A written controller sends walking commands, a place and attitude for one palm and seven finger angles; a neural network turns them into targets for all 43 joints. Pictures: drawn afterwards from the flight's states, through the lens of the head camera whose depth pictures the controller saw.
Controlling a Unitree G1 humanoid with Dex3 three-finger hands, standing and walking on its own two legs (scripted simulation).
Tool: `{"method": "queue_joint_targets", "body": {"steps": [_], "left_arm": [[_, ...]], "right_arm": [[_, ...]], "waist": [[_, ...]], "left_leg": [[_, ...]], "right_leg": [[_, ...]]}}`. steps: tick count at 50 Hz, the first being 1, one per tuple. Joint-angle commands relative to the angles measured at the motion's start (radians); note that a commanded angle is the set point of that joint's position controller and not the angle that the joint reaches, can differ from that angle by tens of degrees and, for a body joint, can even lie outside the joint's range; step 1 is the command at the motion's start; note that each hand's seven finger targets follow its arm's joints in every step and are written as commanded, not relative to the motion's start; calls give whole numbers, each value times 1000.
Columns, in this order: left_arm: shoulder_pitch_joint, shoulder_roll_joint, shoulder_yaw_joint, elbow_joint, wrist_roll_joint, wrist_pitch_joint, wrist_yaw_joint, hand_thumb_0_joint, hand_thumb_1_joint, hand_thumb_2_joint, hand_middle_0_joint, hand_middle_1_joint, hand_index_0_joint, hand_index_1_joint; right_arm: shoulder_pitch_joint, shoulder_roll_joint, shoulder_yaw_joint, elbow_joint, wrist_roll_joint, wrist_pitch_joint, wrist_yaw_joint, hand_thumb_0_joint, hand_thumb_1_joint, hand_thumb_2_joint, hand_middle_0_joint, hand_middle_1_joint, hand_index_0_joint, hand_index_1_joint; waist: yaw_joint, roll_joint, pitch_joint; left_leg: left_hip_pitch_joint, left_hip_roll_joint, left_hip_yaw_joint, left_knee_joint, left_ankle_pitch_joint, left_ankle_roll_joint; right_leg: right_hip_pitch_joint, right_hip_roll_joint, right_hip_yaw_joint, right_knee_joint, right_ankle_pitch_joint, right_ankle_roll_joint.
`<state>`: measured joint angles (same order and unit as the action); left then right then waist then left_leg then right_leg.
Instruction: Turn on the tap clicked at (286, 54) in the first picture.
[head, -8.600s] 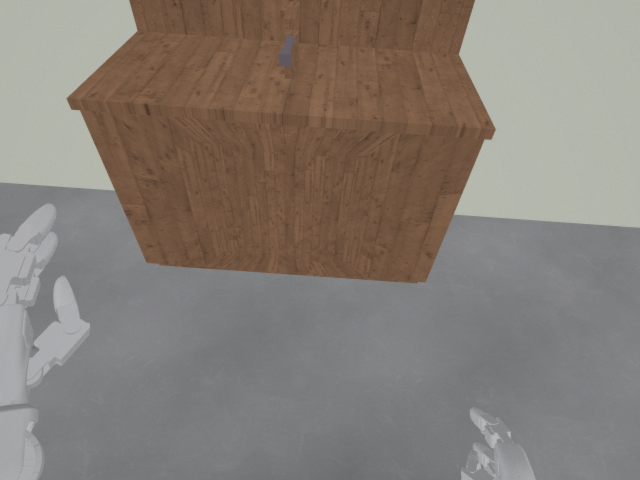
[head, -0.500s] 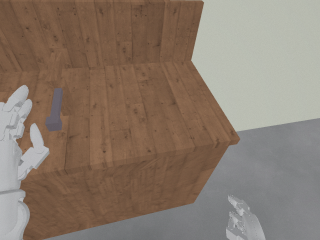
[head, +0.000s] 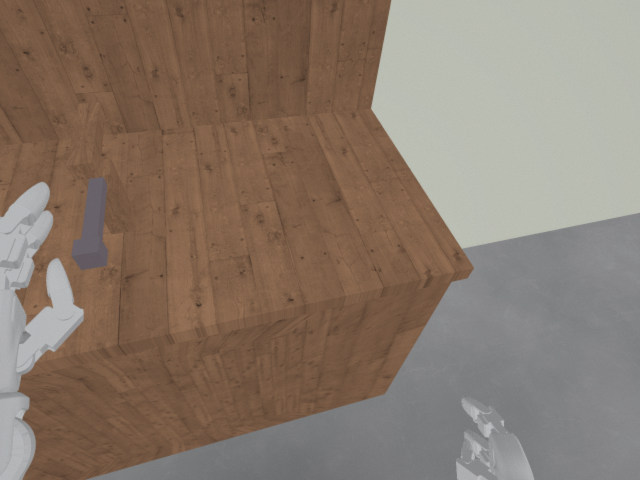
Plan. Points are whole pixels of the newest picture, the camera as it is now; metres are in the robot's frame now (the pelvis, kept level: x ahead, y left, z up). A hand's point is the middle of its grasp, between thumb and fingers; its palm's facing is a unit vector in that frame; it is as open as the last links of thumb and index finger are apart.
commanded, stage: shuffle to correct the standing spot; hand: left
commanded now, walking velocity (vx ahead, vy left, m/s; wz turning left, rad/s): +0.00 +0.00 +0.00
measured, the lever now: (90, 253) +0.33 +0.31 +0.09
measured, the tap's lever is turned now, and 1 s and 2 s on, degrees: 0 0 0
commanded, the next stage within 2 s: come to a stop and stand still in 0.54 s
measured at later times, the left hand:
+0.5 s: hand (97, 349) +0.19 +0.21 +0.16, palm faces +0.36 -0.85 -0.39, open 7.4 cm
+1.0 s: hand (30, 449) +0.11 +0.22 +0.16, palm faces +0.46 -0.80 -0.38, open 7.4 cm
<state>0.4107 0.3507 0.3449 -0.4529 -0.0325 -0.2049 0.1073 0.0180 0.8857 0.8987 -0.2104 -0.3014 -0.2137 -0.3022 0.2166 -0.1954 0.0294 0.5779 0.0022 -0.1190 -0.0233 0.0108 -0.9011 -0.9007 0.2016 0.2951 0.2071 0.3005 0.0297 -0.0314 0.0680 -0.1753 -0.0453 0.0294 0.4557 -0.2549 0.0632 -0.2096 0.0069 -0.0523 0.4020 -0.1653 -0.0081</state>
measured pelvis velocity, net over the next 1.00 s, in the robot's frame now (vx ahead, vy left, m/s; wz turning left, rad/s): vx -0.09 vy -0.04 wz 0.05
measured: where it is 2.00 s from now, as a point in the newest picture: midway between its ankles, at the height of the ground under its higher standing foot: outside the picture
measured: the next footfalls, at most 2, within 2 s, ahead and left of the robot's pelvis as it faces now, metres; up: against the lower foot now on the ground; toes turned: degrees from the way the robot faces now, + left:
left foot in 0.76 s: -0.07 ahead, +0.07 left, +0.00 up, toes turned +3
right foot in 0.94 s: -0.03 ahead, -0.13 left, +0.00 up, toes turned +1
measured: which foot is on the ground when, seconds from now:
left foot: down 0.00-0.58, up 0.60-0.74, down 0.76-1.00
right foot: down 0.00-0.78, up 0.80-0.92, down 0.94-1.00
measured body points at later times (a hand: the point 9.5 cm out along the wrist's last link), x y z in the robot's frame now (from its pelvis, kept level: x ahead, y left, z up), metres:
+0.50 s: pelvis -0.04 -0.03 -0.01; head +0.01 -0.01 +0.44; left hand +0.16 +0.26 +0.18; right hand +0.17 -0.24 -0.07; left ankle +0.00 +0.07 -0.74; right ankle +0.03 -0.12 -0.74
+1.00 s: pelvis -0.09 -0.04 -0.01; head -0.08 -0.02 +0.44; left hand +0.08 +0.26 +0.18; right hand +0.06 -0.26 -0.09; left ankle -0.11 +0.07 -0.74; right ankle -0.07 -0.13 -0.74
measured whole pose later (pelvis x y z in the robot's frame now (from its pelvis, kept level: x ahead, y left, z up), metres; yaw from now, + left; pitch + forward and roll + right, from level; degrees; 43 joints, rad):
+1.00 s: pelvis -0.09 -0.04 -0.01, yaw +3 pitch -1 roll -1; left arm 0.43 0.36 0.38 -0.50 -0.02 -0.19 0.13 0.02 0.89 0.90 -0.21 -0.30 -0.21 -0.30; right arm 0.27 -0.18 0.01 0.64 0.01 -0.13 -0.02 0.01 -0.90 -0.90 0.20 0.30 0.21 0.30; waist 0.01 -0.02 0.05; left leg -0.21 0.00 0.01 0.54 -0.32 0.02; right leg -0.24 0.04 -0.05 0.47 -0.22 -0.04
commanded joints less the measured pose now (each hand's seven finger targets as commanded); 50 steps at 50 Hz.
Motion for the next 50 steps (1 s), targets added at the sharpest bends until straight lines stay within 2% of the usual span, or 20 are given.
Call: {"method": "queue_joint_targets", "body": {"steps": [1, 5, 15, 23, 26, 27, 29, 30, 31, 34, 36, 37, 39, 40, 41, 42, 45, 48, 49, 50], "left_arm": [[-67, 150, 95, -210, -11, -67, 16, 0, 900, 900, -200, -300, -200, -300], [-68, 172, 112, -221, -7, -67, 19, 0, 900, 900, -200, -300, -200, -300], [-44, 177, 129, -258, -24, -72, 11, 0, 900, 900, -200, -300, -200, -300], [-21, 175, 144, -291, -32, -91, 3, 0, 900, 900, -200, -300, -200, -300], [-21, 178, 147, -301, -36, -99, 4, 0, 900, 900, -200, -300, -200, -300], [-30, 189, 152, -311, -36, -106, 6, 0, 900, 900, -200, -300, -200, -300], [-31, 194, 148, -300, -36, -111, 14, 0, 900, 900, -200, -300, -200, -300], [-17, 203, 159, -300, -35, -104, 23, 0, 900, 900, -200, -300, -200, -300], [-6, 188, 142, -297, -32, -96, 27, 0, 900, 900, -200, -300, -200, -300], [65, 189, 164, -279, -24, -64, 40, 0, 900, 900, -200, -300, -200, -300], [99, 192, 163, -266, -24, -53, 51, 0, 900, 900, -200, -300, -200, -300], [75, 188, 150, -293, -23, -61, 52, 0, 900, 900, -200, -300, -200, -300], [11, 207, 159, -343, -9, -71, 55, 0, 900, 900, -200, -300, -200, -300], [27, 221, 166, -335, -6, -57, 58, 0, 900, 900, -200, -300, -200, -300], [7, 203, 158, -337, -13, -47, 50, 0, 900, 900, -200, -300, -200, -300], [-10, 198, 150, -354, -4, -42, 45, 0, 900, 900, -200, -300, -200, -300], [-55, 173, 119, -317, 9, -38, 35, 0, 900, 900, -200, -300, -200, -300], [-85, 164, 100, -218, 7, -40, 27, 0, 900, 900, -200, -300, -200, -300], [-96, 171, 108, -190, 6, -44, 30, 0, 900, 900, -200, -300, -200, -300], [-61, 138, 85, -162, 2, -34, 24, 0, 900, 900, -200, -300, -200, -300]], "right_arm": [[-102, -132, -56, -162, 4, -55, -10, 0, -900, -900, 200, 300, 200, 300], [-106, -133, -59, -160, 7, -62, -12, 0, -900, -900, 200, 300, 200, 300], [-106, -121, -67, -174, 11, -61, -13, 0, -900, -900, 200, 300, 200, 300], [-109, -117, -74, -179, 3, -60, -10, 0, -900, -900, 200, 300, 200, 300], [-90, -111, -78, -173, 1, -61, -12, 0, -900, -900, 200, 300, 200, 300], [-80, -108, -84, -171, 3, -67, -14, 0, -900, -900, 200, 300, 200, 300], [-54, -100, -88, -145, 4, -63, -12, 0, -900, -900, 200, 300, 200, 300], [-58, -97, -91, -129, 3, -57, -14, 0, -900, -900, 200, 300, 200, 300], [-69, -83, -85, -126, -3, -46, -13, 0, -900, -900, 200, 300, 200, 300], [-83, -78, -64, -136, -6, -35, -22, 0, -900, -900, 200, 300, 200, 300], [-62, -84, -51, -126, -3, -30, -31, 0, -900, -900, 200, 300, 200, 300], [-50, -102, -57, -129, -2, -36, -38, 0, -900, -900, 200, 300, 200, 300], [-56, -135, -73, -148, 8, -51, -41, 0, -900, -900, 200, 300, 200, 300], [-61, -125, -78, -161, 19, -61, -42, 0, -900, -900, 200, 300, 200, 300], [-72, -108, -69, -150, 12, -64, -40, 0, -900, -900, 200, 300, 200, 300], [-78, -113, -79, -146, 9, -64, -35, 0, -900, -900, 200, 300, 200, 300], [-73, -136, -85, -134, 13, -75, -13, 0, -900, -900, 200, 300, 200, 300], [-65, -142, -82, -118, 13, -71, -2, 0, -900, -900, 200, 300, 200, 300], [-66, -142, -82, -111, 10, -67, -2, 0, -900, -900, 200, 300, 200, 300], [-64, -145, -93, -109, 13, -62, -3, 0, -900, -900, 200, 300, 200, 300]], "waist": [[-4, 77, -154], [-2, 94, -145], [6, 129, -195], [10, 114, -194], [0, 43, -200], [-6, 9, -188], [-17, -91, -184], [-18, -99, -195], [-14, -108, -201], [-8, -88, -226], [-19, 11, -244], [-21, 83, -244], [-8, 246, -198], [-4, 195, -186], [-16, 236, -166], [-22, 213, -134], [-13, 134, -110], [-37, 74, -120], [-42, 95, -119], [-38, 25, -130]], "left_leg": [[-95, 110, -112, -129, 115, -66], [-107, 110, -114, -135, 83, -60], [-65, 169, -112, -81, 401, -84], [-216, 224, -133, -42, 220, -34], [-219, 158, -98, 39, 52, -43], [-188, 114, -68, 98, -32, -52], [-68, 21, -19, 312, -150, -67], [-37, 15, -29, 410, -156, -69], [-76, 23, -35, 461, -188, -67], [-101, 27, 0, 304, -204, -64], [-23, 23, 35, -24, -108, -58], [-25, 51, 10, -134, -92, -46], [-139, 252, -203, -220, -41, 38], [-110, 296, -195, -199, 79, 54], [-133, 299, -227, -218, 97, 44], [-108, 288, -210, -189, 173, 42], [-63, 219, -112, -73, 259, 0], [-146, 138, -103, -23, 115, -44], [-139, 125, -95, -30, 82, -46], [-113, 98, -77, 11, 35, -44]], "right_leg": [[166, -60, 77, -20, 114, -15], [169, -59, 83, -24, 103, -14], [142, -44, 68, 53, 241, -7], [124, -67, 103, 112, 184, -14], [56, -118, 177, 36, 182, -43], [-17, -157, 228, -35, 124, -60], [-221, -275, 330, -217, -176, -107], [-273, -321, 375, -264, -247, -144], [-240, -343, 346, -265, -265, -158], [-133, -286, 252, -211, -207, -128], [-75, -196, 168, -138, -271, -61], [-27, -137, 128, -72, -268, -28], [38, -20, 49, 205, -162, 16], [-4, 5, 31, 299, -139, 21], [-47, -14, 55, 363, -197, 14], [-71, -12, 60, 354, -181, 10], [30, -13, 22, 76, -57, 0], [165, -57, 79, -14, 120, -37], [148, -75, 110, -6, 125, -49], [113, -88, 174, -26, 44, -62]]}}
